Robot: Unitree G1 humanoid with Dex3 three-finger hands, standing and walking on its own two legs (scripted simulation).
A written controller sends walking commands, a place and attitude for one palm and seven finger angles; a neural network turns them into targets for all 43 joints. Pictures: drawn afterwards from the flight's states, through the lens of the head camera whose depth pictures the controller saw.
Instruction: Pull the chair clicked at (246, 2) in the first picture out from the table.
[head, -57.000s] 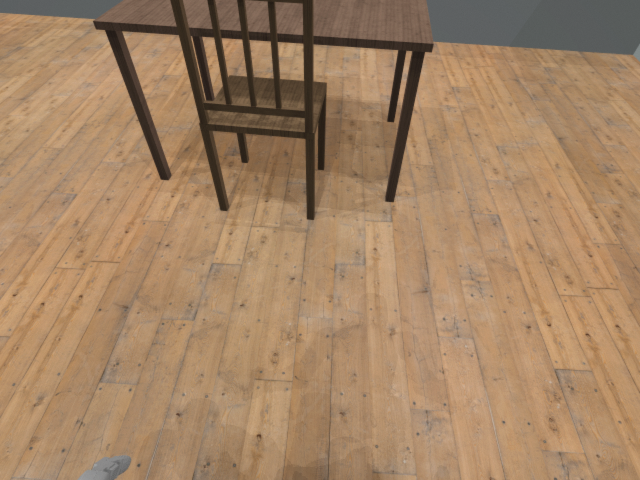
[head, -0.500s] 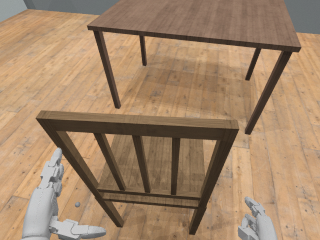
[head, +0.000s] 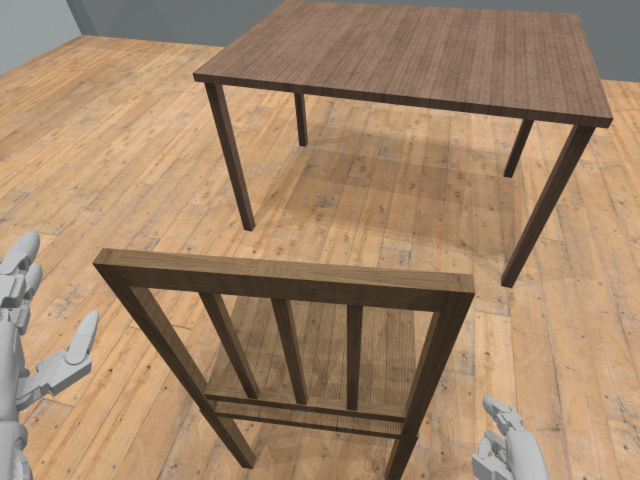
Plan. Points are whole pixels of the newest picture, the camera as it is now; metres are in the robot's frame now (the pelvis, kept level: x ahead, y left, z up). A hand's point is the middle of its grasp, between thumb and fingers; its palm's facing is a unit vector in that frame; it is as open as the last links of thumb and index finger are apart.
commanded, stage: draw the hand back to the body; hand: left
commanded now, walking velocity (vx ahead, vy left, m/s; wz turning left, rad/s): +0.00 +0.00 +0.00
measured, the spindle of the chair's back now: (293, 357) +0.30 +0.09 -0.06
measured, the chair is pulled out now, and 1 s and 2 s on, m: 0.67 0.67 0.67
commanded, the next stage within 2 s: step back with the hand held close in 0.40 s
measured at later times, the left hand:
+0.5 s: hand (64, 339) +0.19 +0.26 +0.17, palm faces +0.48 -0.77 -0.43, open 7.4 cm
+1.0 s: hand (36, 382) +0.15 +0.26 +0.16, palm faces +0.36 -0.75 -0.55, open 7.4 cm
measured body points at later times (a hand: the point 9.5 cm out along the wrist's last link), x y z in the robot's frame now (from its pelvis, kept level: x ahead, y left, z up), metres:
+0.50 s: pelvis +0.00 +0.00 +0.00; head -0.01 -0.03 +0.45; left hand +0.16 +0.29 +0.20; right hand +0.18 -0.23 -0.09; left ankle -0.04 +0.13 -0.74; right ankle -0.02 -0.12 -0.74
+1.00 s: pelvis -0.06 +0.01 +0.00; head -0.02 +0.01 +0.45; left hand +0.13 +0.30 +0.19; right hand +0.10 -0.24 -0.09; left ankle -0.04 +0.13 -0.74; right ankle -0.02 -0.12 -0.74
